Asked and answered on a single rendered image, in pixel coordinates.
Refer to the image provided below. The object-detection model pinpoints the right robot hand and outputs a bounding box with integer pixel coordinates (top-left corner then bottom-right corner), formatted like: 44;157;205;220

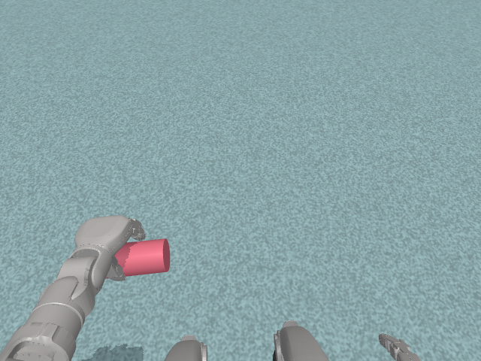
379;334;421;361

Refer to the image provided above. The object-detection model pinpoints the left robot hand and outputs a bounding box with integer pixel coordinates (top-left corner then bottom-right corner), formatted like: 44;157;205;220
75;215;146;281

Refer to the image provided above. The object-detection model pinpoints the left robot arm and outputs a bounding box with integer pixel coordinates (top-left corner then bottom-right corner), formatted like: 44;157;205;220
0;244;112;361

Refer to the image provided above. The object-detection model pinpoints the bottle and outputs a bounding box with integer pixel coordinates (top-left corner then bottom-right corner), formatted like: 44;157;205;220
105;238;170;279

